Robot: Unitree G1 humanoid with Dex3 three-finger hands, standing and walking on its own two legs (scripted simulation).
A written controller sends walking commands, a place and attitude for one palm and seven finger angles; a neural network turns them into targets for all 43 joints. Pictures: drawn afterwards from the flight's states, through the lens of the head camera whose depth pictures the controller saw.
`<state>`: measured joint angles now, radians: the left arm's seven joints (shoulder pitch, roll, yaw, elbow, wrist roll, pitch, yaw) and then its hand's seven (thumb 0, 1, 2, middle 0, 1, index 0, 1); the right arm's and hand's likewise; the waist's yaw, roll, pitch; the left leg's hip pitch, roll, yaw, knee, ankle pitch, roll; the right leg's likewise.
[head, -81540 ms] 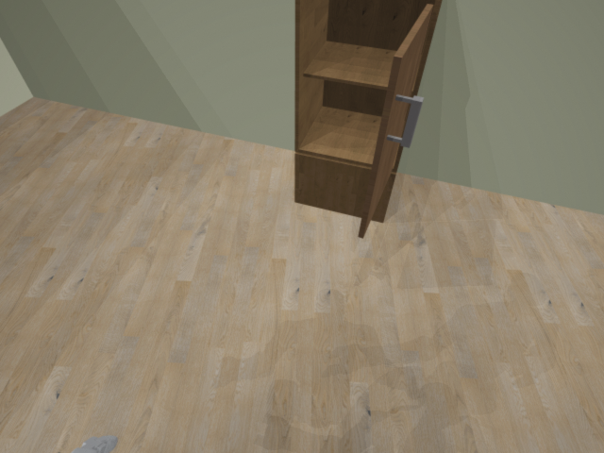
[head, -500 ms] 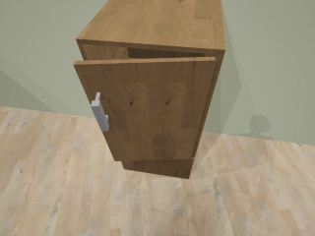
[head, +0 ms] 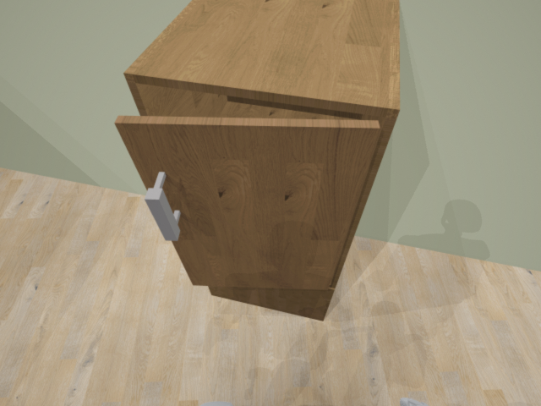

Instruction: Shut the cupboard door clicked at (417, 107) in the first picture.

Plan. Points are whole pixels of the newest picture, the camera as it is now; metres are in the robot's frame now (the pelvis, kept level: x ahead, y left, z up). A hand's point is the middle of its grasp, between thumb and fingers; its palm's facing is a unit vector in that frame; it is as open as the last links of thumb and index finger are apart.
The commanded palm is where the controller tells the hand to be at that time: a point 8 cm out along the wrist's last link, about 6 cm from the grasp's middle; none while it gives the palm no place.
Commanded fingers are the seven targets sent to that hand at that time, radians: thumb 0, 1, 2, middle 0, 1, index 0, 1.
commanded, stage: come to a stop and stand still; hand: left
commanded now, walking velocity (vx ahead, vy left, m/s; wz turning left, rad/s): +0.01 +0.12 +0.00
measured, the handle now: (166, 207) +0.43 +0.24 -0.01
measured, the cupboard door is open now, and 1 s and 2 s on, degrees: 11 11 11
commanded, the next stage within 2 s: look again from close up in 0.78 s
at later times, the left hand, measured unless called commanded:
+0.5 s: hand out of the picture -0.02 +0.20 -0.17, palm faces +0.07 -0.98 -0.16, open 7.3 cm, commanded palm none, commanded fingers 0.00 0.90 0.90 -0.20 -0.30 -0.20 -0.30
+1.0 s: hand out of the picture -0.08 +0.20 -0.17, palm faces +0.02 -0.98 -0.17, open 7.3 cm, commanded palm none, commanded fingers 0.00 0.90 0.90 -0.20 -0.30 -0.20 -0.30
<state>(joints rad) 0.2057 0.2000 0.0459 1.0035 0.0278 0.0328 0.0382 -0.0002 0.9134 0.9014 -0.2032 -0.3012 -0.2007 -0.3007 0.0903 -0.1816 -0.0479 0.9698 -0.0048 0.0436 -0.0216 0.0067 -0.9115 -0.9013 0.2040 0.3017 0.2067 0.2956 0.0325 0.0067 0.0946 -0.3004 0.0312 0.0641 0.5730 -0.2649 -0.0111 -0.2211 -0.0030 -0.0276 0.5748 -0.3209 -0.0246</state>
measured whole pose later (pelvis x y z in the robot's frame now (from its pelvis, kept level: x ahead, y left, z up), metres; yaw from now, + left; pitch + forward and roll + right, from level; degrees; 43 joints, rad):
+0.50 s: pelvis -0.04 +0.03 +0.01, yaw +1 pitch -2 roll +0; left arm 0.23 0.19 0.02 1.11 0.02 0.03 0.02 0.00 0.91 0.90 -0.20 -0.30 -0.20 -0.30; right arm 0.27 -0.14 0.00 1.12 -0.01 0.01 -0.02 0.01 -0.91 -0.90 0.20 0.30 0.20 0.30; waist 0.03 -0.06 0.04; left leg -0.11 0.01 0.02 0.40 -0.25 -0.01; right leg -0.16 -0.02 -0.03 0.40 -0.19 0.01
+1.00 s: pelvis -0.05 +0.04 +0.01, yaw +0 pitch -1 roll +0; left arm 0.33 0.12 -0.02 1.15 0.03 -0.01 0.04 0.00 0.91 0.90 -0.20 -0.30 -0.20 -0.30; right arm 0.35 -0.13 0.00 1.07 -0.01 -0.02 -0.02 0.01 -0.91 -0.90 0.20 0.30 0.20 0.30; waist 0.00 0.01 0.04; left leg -0.19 -0.01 0.04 0.50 -0.29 0.02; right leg -0.24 -0.04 -0.01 0.49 -0.23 0.03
